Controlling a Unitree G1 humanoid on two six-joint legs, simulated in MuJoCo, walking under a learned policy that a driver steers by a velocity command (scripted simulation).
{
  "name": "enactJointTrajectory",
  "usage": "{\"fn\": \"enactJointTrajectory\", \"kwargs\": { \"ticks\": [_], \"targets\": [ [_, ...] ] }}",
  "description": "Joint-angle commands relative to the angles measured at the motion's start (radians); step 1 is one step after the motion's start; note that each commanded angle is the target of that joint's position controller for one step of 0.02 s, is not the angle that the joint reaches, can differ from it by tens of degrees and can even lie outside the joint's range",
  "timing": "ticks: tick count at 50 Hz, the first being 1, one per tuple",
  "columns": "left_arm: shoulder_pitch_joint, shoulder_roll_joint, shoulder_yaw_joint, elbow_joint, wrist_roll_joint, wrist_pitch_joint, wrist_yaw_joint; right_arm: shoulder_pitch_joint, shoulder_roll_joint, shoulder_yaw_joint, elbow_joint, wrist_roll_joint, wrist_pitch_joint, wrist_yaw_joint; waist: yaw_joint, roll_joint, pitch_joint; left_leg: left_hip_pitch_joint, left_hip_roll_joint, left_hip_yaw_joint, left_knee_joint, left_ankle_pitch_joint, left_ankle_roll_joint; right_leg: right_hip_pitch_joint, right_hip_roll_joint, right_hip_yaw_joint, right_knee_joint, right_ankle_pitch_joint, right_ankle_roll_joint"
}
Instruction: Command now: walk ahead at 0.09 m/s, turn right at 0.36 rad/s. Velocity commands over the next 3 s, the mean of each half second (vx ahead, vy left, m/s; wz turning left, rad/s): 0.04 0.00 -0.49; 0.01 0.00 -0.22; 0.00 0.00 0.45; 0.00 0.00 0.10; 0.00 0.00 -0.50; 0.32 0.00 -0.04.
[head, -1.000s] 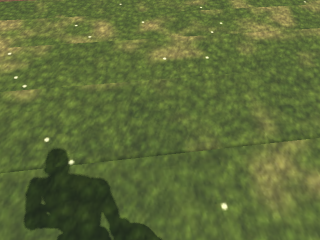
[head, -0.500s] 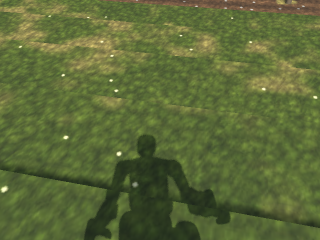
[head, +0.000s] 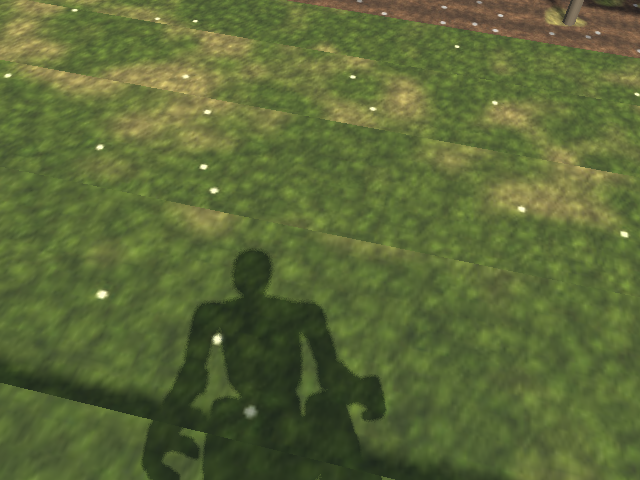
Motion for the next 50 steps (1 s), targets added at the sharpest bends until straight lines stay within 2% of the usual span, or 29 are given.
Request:
{"fn": "enactJointTrajectory", "kwargs": {
  "ticks": [1, 3, 7, 9, 10, 11, 12, 13, 14, 15, 16, 18, 19, 21, 23, 29, 33, 35, 36, 37, 38, 39, 40, 41, 42, 43, 44, 47, 50],
  "targets": [
    [0.035, 0.053, 0.017, -0.059, 0.012, 0.018, -0.008, -0.010, -0.131, -0.038, -0.065, -0.004, 0.001, -0.014, -0.001, 0.155, -0.089, 0.000, 0.276, -0.122, -0.147, 0.183, 0.130, 0.057, -0.024, -0.021, -0.062, 0.035, 0.005],
    [-0.006, 0.048, 0.014, -0.086, 0.012, 0.024, -0.017, 0.012, -0.147, -0.046, -0.061, -0.008, 0.014, -0.015, -0.020, 0.150, -0.083, 0.011, 0.294, -0.127, -0.146, 0.088, 0.142, 0.065, -0.026, -0.039, -0.133, 0.007, 0.000],
    [-0.036, 0.058, 0.014, -0.133, 0.005, 0.023, -0.028, 0.023, -0.181, -0.062, -0.064, -0.013, 0.034, -0.008, -0.036, 0.153, -0.102, 0.034, 0.333, -0.124, -0.088, 0.087, 0.143, 0.125, -0.012, -0.081, -0.239, -0.081, -0.028],
    [-0.028, 0.056, 0.014, -0.150, -0.002, 0.016, -0.030, 0.012, -0.202, -0.070, -0.067, -0.009, 0.041, -0.006, -0.029, 0.149, -0.114, 0.048, 0.340, -0.113, -0.032, 0.118, 0.120, 0.173, 0.000, -0.098, -0.335, -0.085, -0.047],
    [-0.007, 0.052, 0.013, -0.151, -0.003, 0.008, -0.030, -0.001, -0.210, -0.074, -0.070, -0.002, 0.046, -0.007, -0.012, 0.128, -0.123, 0.033, 0.323, -0.084, 0.023, 0.113, 0.087, 0.235, 0.013, -0.110, -0.441, -0.028, -0.059],
    [0.022, 0.062, 0.015, -0.146, -0.003, -0.006, -0.026, 0.018, -0.209, -0.078, -0.061, -0.003, 0.053, -0.006, 0.002, 0.076, -0.127, -0.008, 0.295, -0.047, 0.100, 0.056, 0.027, 0.312, 0.018, -0.081, -0.576, 0.075, -0.072],
    [0.044, 0.140, 0.032, -0.147, 0.008, -0.021, -0.015, 0.057, -0.165, -0.071, -0.065, -0.007, 0.061, 0.000, -0.008, -0.122, -0.113, -0.115, 0.203, 0.036, 0.312, -0.116, -0.054, 0.371, -0.128, 0.154, -0.745, 0.155, -0.105],
    [0.056, 0.282, 0.066, -0.170, 0.002, -0.021, -0.010, 0.004, -0.103, -0.051, -0.139, 0.011, 0.067, -0.006, 0.005, -0.318, -0.050, -0.383, 0.001, 0.033, 0.477, -0.492, -0.128, 0.390, -0.368, 0.514, -0.772, 0.533, -0.261],
    [0.137, 0.265, 0.075, -0.142, 0.001, -0.016, 0.001, -0.061, -0.151, -0.058, -0.139, -0.003, 0.082, -0.014, 0.066, -0.174, -0.066, -0.396, 0.020, -0.113, 0.657, -0.507, -0.136, 0.386, -0.370, 0.459, -0.742, 0.608, -0.353],
    [0.093, 0.216, 0.058, -0.144, -0.004, -0.012, 0.010, -0.054, -0.152, -0.062, -0.136, 0.009, 0.086, -0.012, 0.026, -0.123, -0.065, -0.401, 0.028, -0.156, 0.720, -0.429, -0.138, 0.372, -0.312, 0.375, -0.726, 0.574, -0.346],
    [0.012, 0.182, 0.046, -0.158, -0.006, -0.006, 0.012, -0.045, -0.156, -0.065, -0.126, 0.019, 0.080, -0.008, -0.012, -0.084, -0.051, -0.396, 0.038, -0.178, 0.712, -0.330, -0.132, 0.354, -0.238, 0.296, -0.728, 0.514, -0.300],
    [-0.072, 0.147, 0.035, -0.190, -0.017, -0.008, 0.011, -0.017, -0.186, -0.076, -0.114, -0.006, 0.075, 0.000, -0.039, -0.081, -0.095, -0.374, 0.020, -0.169, 0.731, -0.234, -0.131, 0.382, -0.163, 0.232, -0.704, 0.599, -0.260],
    [-0.063, 0.146, 0.034, -0.192, -0.018, -0.012, 0.007, -0.007, -0.183, -0.077, -0.112, -0.008, 0.077, 0.003, -0.039, -0.061, -0.125, -0.359, 0.010, -0.168, 0.751, -0.223, -0.134, 0.393, -0.156, 0.227, -0.692, 0.637, -0.259],
    [-0.032, 0.160, 0.040, -0.187, -0.016, -0.019, 0.002, -0.012, -0.162, -0.072, -0.121, -0.002, 0.084, 0.005, -0.031, -0.039, -0.137, -0.361, 0.008, -0.177, 0.722, -0.215, -0.141, 0.410, -0.149, 0.241, -0.689, 0.613, -0.259],
    [-0.006, 0.173, 0.047, -0.184, -0.013, -0.020, 0.000, -0.037, -0.151, -0.066, -0.135, 0.000, 0.092, 0.003, -0.015, -0.060, -0.115, -0.373, 0.009, -0.182, 0.644, -0.217, -0.147, 0.417, -0.143, 0.275, -0.693, 0.529, -0.262],
    [0.015, 0.203, 0.062, -0.199, 0.003, -0.010, -0.011, -0.091, -0.151, -0.056, -0.169, 0.004, 0.085, -0.005, 0.019, -0.087, -0.109, -0.281, -0.016, -0.195, 0.458, -0.258, -0.131, 0.361, -0.140, 0.390, -0.678, 0.399, -0.276],
    [-0.034, 0.187, 0.055, -0.208, 0.010, -0.008, -0.017, -0.041, -0.153, -0.051, -0.164, 0.016, 0.071, -0.010, 0.003, -0.111, -0.138, -0.117, -0.037, -0.171, 0.316, -0.270, -0.099, 0.308, -0.122, 0.413, -0.649, 0.475, -0.239],
    [-0.070, 0.176, 0.050, -0.207, -0.003, -0.004, -0.014, 0.023, -0.136, -0.045, -0.150, 0.015, 0.061, -0.013, -0.039, -0.095, -0.142, 0.016, -0.043, -0.157, 0.111, -0.166, -0.077, 0.263, -0.091, 0.420, -0.615, 0.436, -0.190],
    [-0.073, 0.156, 0.042, -0.208, -0.013, -0.006, -0.010, 0.044, -0.142, -0.044, -0.146, 0.006, 0.052, -0.018, -0.051, -0.059, -0.139, 0.110, -0.005, -0.190, -0.027, -0.082, -0.063, 0.201, -0.055, 0.410, -0.587, 0.303, -0.140],
    [-0.033, 0.093, 0.025, -0.214, -0.013, -0.008, -0.008, 0.029, -0.199, -0.048, -0.162, -0.015, 0.042, -0.023, -0.022, 0.121, -0.149, 0.170, 0.199, -0.406, -0.143, -0.125, -0.024, 0.121, 0.036, 0.312, -0.444, 0.058, -0.081],
    [-0.025, 0.099, 0.028, -0.226, -0.012, -0.007, -0.002, -0.031, -0.288, -0.064, -0.180, -0.016, 0.041, -0.013, -0.005, 0.296, -0.098, 0.096, 0.368, -0.623, -0.168, 0.075, 0.093, 0.016, 0.207, 0.137, -0.328, -0.201, -0.048],
    [-0.026, 0.158, 0.044, -0.201, 0.009, -0.002, 0.001, -0.016, -0.241, -0.058, -0.176, -0.013, 0.037, -0.006, -0.024, 0.196, -0.102, 0.028, 0.378, -0.605, -0.146, 0.124, 0.162, 0.076, 0.151, 0.160, -0.152, -0.241, -0.032],
    [-0.023, 0.149, 0.043, -0.180, 0.003, 0.000, -0.004, -0.060, -0.171, -0.033, -0.177, -0.006, 0.030, -0.001, 0.004, 0.134, -0.088, -0.010, 0.315, -0.533, -0.139, 0.127, 0.154, 0.111, 0.142, 0.182, -0.116, -0.184, -0.026],
    [-0.007, 0.124, 0.036, -0.157, -0.003, 0.002, -0.007, -0.110, -0.132, -0.018, -0.177, -0.008, 0.026, 0.003, 0.030, 0.121, -0.076, -0.036, 0.245, -0.447, -0.135, 0.130, 0.116, 0.155, 0.130, 0.178, -0.122, -0.122, -0.013],
    [0.004, 0.103, 0.027, -0.145, 0.000, 0.005, -0.012, -0.132, -0.118, -0.011, -0.172, -0.007, 0.020, 0.003, 0.042, 0.167, -0.086, -0.019, 0.195, -0.395, -0.129, 0.152, 0.085, 0.178, 0.113, 0.149, -0.170, -0.084, -0.002],
    [0.013, 0.088, 0.016, -0.132, 0.004, 0.007, -0.015, -0.134, -0.122, -0.012, -0.165, -0.005, 0.019, 0.005, 0.043, 0.200, -0.088, 0.012, 0.152, -0.359, -0.108, 0.201, 0.069, 0.194, 0.092, 0.092, -0.246, -0.077, 0.011],
    [-0.016, 0.083, 0.010, -0.132, 0.003, 0.007, -0.013, -0.105, -0.144, -0.020, -0.157, -0.002, 0.023, 0.009, 0.016, 0.208, -0.086, 0.044, 0.129, -0.356, -0.078, 0.249, 0.066, 0.198, 0.091, 0.045, -0.310, -0.082, 0.020],
    [-0.080, 0.097, 0.008, -0.148, -0.014, 0.006, 0.006, 0.013, -0.234, -0.061, -0.130, 0.007, 0.041, 0.020, -0.045, 0.206, -0.096, 0.158, 0.155, -0.458, -0.018, 0.305, 0.100, 0.147, 0.107, 0.010, -0.407, -0.117, 0.015],
    [-0.068, 0.093, 0.004, -0.147, -0.023, -0.007, 0.025, 0.016, -0.240, -0.077, -0.129, 0.012, 0.055, 0.023, -0.038, 0.200, -0.111, 0.171, 0.166, -0.535, -0.007, 0.313, 0.102, 0.170, 0.103, 0.009, -0.506, -0.066, -0.003]
  ]
}}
